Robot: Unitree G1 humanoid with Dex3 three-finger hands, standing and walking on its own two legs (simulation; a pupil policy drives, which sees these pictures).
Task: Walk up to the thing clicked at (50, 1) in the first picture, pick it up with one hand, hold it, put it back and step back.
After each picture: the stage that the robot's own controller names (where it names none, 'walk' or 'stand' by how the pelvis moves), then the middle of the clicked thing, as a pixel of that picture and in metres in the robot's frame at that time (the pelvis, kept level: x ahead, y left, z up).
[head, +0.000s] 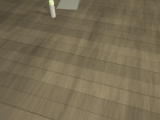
stand; (52, 9) +2.21 +0.46 -0.66
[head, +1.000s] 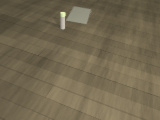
walk; (62, 20) +2.09 +0.20 -0.63
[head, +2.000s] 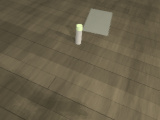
walk; (78, 34) +1.47 +0.01 -0.64
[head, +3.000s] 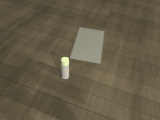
walk; (65, 68) +0.97 +0.12 -0.64
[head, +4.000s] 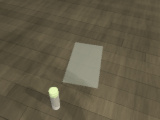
walk; (54, 98) +0.66 +0.20 -0.64
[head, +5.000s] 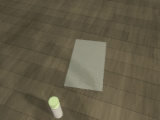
stand; (56, 108) +0.51 +0.21 -0.63
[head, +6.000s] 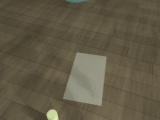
stand; out of the picture +0.48 +0.21 -0.64
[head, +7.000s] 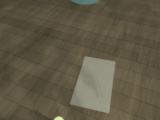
stand; out of the picture +0.44 +0.18 -0.65
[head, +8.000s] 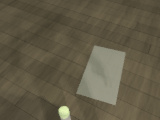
stand; (65, 117) +0.44 +0.15 -0.64
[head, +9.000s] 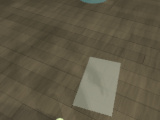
stand; out of the picture +0.42 +0.17 -0.66
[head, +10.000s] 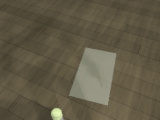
stand; (58, 119) +0.45 +0.19 -0.65
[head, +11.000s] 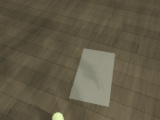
stand; out of the picture +0.41 +0.18 -0.65
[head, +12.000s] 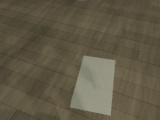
walk; out of the picture +0.37 +0.17 -0.64
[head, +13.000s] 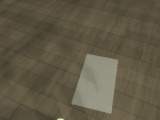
stand; out of the picture +0.40 +0.16 -0.65
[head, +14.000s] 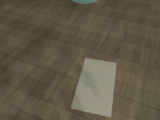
stand; out of the picture +0.39 +0.17 -0.66
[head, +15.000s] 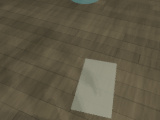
stand; out of the picture +0.38 +0.17 -0.66
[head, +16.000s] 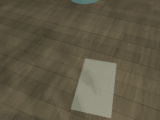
go down; out of the picture +0.38 +0.17 -0.66
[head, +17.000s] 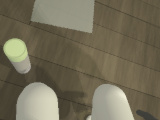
go down; (19, 59) +0.44 +0.24 -0.25
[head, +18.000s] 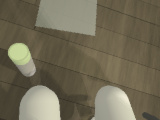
approach; (24, 62) +0.45 +0.24 -0.26
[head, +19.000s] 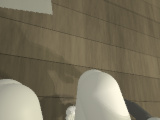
close in; out of the picture +0.41 +0.28 -0.16
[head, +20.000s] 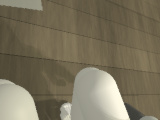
close; out of the picture +0.42 +0.29 -0.16
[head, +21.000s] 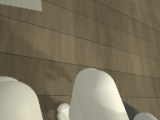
lift; out of the picture +0.40 +0.29 -0.16
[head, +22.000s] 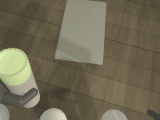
lift; (22, 84) +0.33 +0.20 +0.01
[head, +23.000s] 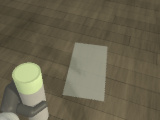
hold; (33, 98) +0.30 +0.17 +0.01
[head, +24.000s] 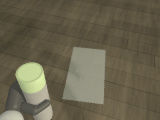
hold; (37, 97) +0.31 +0.16 +0.01
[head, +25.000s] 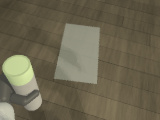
crouch; (26, 87) +0.35 +0.19 -0.03
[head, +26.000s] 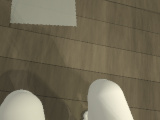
lower; out of the picture +0.49 +0.27 -0.05
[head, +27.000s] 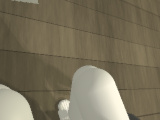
lower; out of the picture +0.44 +0.32 -0.16
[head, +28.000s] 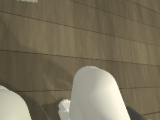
lower; out of the picture +0.44 +0.31 -0.16
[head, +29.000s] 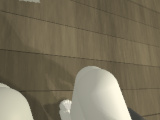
lower; out of the picture +0.42 +0.31 -0.16
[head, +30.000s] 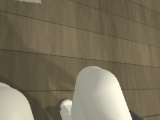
lower; out of the picture +0.42 +0.31 -0.16
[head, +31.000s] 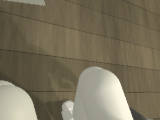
open; out of the picture +0.41 +0.29 -0.16
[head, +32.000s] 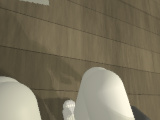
stand; out of the picture +0.41 +0.29 -0.17
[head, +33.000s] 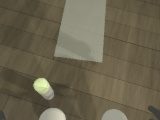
walk; (45, 90) +0.42 +0.21 -0.43
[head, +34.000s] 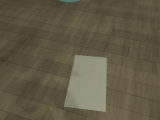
stand; out of the picture +0.38 +0.18 -0.60
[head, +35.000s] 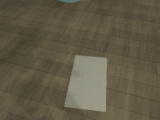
stand; out of the picture +0.38 +0.19 -0.60
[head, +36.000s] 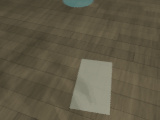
stand; out of the picture +0.40 +0.17 -0.65
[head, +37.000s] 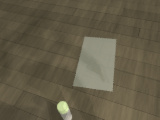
walk; (65, 112) +0.45 +0.20 -0.63
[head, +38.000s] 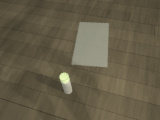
walk; (66, 84) +0.66 +0.18 -0.64
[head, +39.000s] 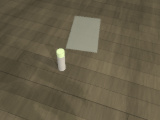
walk; (61, 60) +0.97 +0.19 -0.64
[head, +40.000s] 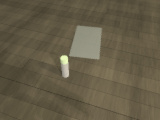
stand; (64, 66) +1.00 +0.18 -0.65
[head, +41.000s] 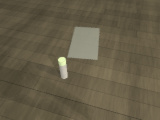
stand; (63, 68) +1.01 +0.20 -0.66
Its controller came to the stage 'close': yes
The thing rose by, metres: 0.68
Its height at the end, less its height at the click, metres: +0.00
